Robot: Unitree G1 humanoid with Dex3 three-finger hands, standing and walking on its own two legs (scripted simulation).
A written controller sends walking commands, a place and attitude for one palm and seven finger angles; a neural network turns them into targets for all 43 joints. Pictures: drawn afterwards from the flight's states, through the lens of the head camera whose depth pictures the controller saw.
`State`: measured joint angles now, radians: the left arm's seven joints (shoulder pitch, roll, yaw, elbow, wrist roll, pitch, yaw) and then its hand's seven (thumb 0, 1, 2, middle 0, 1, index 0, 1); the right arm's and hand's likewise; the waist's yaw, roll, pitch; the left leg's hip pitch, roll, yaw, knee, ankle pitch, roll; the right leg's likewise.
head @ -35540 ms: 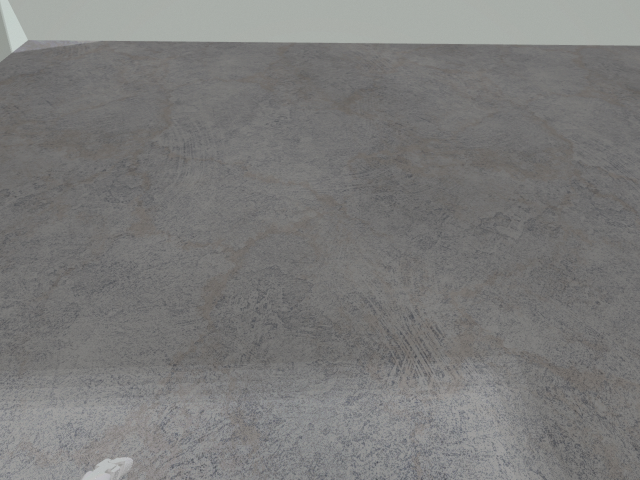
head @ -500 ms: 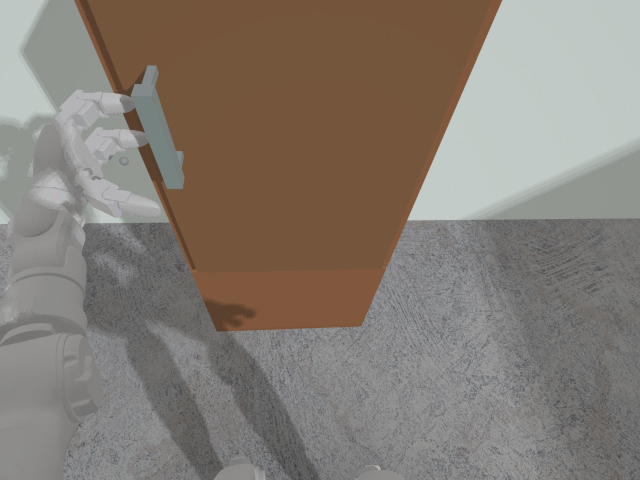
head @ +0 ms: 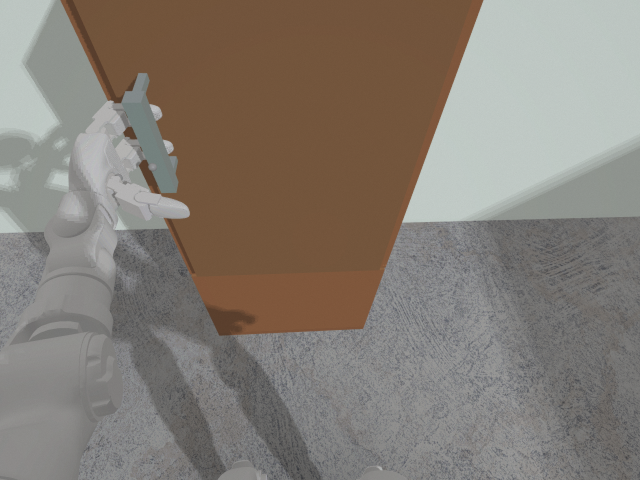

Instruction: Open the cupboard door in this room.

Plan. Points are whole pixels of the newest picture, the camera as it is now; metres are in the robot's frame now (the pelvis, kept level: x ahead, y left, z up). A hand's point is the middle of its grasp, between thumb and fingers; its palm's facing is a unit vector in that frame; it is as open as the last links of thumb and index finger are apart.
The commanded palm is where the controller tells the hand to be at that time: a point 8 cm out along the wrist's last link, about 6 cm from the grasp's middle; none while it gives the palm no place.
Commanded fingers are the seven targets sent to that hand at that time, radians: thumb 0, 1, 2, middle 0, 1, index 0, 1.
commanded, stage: slide the fingers in behind the handle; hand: left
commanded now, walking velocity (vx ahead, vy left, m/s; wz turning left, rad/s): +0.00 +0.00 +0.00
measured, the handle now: (156, 137) +0.53 +0.19 +0.11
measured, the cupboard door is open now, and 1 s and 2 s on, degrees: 0 0 7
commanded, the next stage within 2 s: close the thumb around the handle in 0.72 s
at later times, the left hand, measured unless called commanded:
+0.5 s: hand (158, 167) +0.48 +0.18 +0.11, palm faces +0.00 -1.00 +0.01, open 13.9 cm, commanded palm +0.45 +0.23 +0.11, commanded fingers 0.00 -0.50 0.30 -0.30 -1.20 -0.30 -1.20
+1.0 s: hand (158, 169) +0.48 +0.18 +0.11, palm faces +0.01 -1.00 +0.00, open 13.1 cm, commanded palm +0.45 +0.23 +0.11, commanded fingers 0.00 0.06 0.54 -0.34 -1.26 -0.34 -1.26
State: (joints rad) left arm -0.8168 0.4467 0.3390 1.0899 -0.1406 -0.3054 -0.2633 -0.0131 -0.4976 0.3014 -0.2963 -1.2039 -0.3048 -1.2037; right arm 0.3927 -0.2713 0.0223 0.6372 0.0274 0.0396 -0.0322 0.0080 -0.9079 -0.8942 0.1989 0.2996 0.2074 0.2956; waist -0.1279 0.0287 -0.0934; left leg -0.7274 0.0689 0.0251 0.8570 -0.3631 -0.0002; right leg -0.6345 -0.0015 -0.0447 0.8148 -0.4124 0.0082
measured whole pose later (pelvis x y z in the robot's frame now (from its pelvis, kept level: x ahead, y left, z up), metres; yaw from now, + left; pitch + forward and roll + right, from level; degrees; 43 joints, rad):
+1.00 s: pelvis +0.00 +0.01 +0.00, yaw +0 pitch +13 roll -2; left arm -0.81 0.40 0.32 1.08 -0.12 -0.32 -0.20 -0.01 -0.36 0.36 -0.31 -1.22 -0.31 -1.22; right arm 0.37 -0.25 0.02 0.63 0.02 0.03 -0.02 0.01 -0.91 -0.89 0.20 0.30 0.21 0.30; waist -0.12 0.02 -0.09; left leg -0.72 0.06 0.03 0.86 -0.37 0.01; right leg -0.63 -0.01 -0.04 0.81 -0.41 0.02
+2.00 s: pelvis +0.02 +0.00 +0.01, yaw -1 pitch +11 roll -1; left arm -0.46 0.29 0.26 0.70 -0.20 -0.27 -0.19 -0.01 0.73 0.76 -0.36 -1.35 -0.35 -1.35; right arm 0.38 -0.26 0.00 0.58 0.04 0.05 -0.01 0.01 -0.91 -0.89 0.20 0.30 0.21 0.30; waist -0.08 0.04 -0.13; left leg -0.60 0.07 0.06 0.80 -0.37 0.00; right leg -0.53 0.00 -0.01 0.76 -0.42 0.01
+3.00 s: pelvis +0.01 -0.04 +0.02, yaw +4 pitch +0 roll +0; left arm 0.29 -0.06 -0.26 -0.18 0.03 -0.04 0.48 0.01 0.30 0.64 -0.35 -1.29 -0.36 -1.29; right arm 0.20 -0.20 0.01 0.56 -0.04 0.06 0.01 0.02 -0.91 -0.90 0.20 0.30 0.20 0.30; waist 0.01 0.05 -0.05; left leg -0.37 0.05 -0.03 0.70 -0.33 -0.04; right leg -0.27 -0.01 -0.10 0.71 -0.43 -0.03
